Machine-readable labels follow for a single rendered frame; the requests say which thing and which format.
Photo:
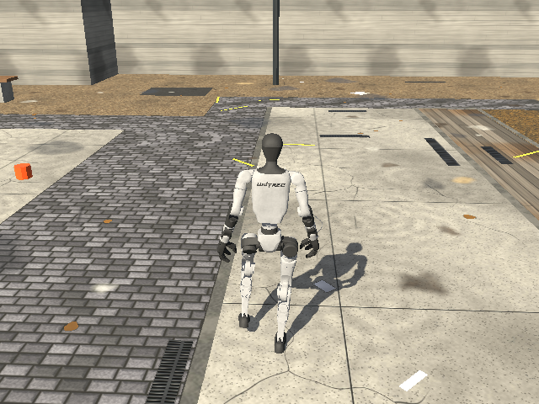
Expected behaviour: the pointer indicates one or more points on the robot left foot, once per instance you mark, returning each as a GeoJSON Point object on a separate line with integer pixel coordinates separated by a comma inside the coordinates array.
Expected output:
{"type": "Point", "coordinates": [243, 321]}

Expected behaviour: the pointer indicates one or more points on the right robot shin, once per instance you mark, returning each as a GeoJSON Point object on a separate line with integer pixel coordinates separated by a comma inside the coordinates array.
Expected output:
{"type": "Point", "coordinates": [282, 315]}

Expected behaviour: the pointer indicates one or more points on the left robot upper arm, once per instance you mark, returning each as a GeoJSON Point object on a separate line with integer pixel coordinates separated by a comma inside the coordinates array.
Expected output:
{"type": "Point", "coordinates": [243, 177]}

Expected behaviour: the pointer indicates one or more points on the right robot forearm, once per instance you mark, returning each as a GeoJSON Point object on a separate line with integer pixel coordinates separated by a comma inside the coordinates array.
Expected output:
{"type": "Point", "coordinates": [310, 226]}

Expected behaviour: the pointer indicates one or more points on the robot right hand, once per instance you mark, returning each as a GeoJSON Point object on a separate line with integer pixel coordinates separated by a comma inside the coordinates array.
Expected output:
{"type": "Point", "coordinates": [313, 244]}

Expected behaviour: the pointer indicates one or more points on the right robot upper arm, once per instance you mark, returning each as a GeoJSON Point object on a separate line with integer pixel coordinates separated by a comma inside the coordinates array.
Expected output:
{"type": "Point", "coordinates": [301, 193]}

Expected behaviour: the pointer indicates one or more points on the left robot forearm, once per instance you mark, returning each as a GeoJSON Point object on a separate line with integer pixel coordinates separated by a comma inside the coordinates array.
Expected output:
{"type": "Point", "coordinates": [229, 226]}

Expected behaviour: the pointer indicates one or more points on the robot left hand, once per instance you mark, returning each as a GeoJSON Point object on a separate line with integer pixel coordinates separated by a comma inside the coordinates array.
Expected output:
{"type": "Point", "coordinates": [222, 249]}

